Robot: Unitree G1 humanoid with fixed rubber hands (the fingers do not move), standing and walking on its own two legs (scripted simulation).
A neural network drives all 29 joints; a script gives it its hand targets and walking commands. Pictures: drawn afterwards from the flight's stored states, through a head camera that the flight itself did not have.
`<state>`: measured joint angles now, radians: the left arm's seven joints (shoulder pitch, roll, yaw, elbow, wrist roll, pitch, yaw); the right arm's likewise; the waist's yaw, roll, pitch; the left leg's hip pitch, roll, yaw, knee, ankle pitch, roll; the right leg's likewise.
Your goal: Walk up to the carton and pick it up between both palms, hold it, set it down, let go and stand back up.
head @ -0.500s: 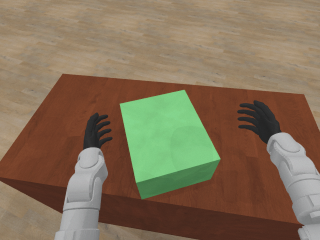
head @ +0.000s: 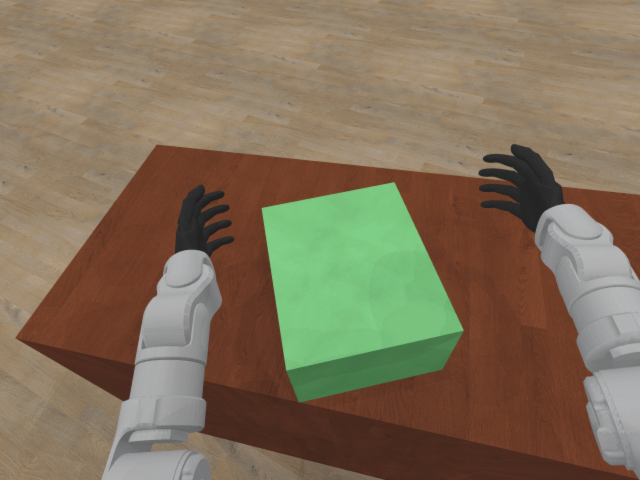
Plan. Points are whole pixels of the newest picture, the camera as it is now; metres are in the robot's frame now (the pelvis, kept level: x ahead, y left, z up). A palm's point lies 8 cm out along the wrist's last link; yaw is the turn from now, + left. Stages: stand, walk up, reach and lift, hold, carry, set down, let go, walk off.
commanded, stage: reach and lift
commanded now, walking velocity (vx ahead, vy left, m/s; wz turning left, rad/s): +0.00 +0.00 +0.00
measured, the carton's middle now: (349, 286) +0.41 +0.06 -0.07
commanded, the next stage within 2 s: none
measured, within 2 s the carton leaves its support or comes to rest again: neither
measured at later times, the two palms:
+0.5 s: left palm (228, 307) +0.32 +0.22 -0.02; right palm (479, 265) +0.45 -0.12 -0.01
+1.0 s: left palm (232, 318) +0.31 +0.22 -0.03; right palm (478, 257) +0.46 -0.12 -0.01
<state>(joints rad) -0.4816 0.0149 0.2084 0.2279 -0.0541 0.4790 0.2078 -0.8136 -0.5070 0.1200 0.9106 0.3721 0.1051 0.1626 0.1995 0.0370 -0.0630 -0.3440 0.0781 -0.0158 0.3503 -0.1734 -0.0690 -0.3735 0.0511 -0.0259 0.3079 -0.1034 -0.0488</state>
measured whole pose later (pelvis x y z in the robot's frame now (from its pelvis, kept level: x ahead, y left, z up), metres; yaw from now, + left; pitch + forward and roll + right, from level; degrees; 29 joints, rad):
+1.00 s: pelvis -0.01 -0.01 -0.03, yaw +3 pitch +23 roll -1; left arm -0.53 -0.06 0.17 0.92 -0.04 -0.29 0.22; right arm -0.94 -0.33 0.12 1.50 0.26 -0.42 0.09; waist 0.22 0.02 -0.21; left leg -0.77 0.10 -0.01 0.59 -0.23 -0.07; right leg -0.76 0.06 -0.08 0.52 -0.17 -0.07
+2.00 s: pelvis +0.00 -0.02 -0.01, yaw +5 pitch +21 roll +0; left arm -0.52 -0.21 0.55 0.85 0.32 -0.39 0.16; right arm -0.89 -0.16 -0.33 1.41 -0.30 -0.47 -0.01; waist 0.14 0.00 -0.14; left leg -0.63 0.09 0.02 0.40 -0.14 -0.06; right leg -0.62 0.06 -0.07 0.37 -0.12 -0.07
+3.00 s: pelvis +0.02 -0.02 +0.00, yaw +8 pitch +20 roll -1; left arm -0.43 -0.19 0.44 0.85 0.25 -0.44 0.18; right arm -0.80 -0.16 -0.18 1.42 -0.22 -0.59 -0.06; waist 0.10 0.01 -0.14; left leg -0.56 0.09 0.02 0.34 -0.12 -0.06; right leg -0.52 0.05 -0.11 0.29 -0.12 -0.07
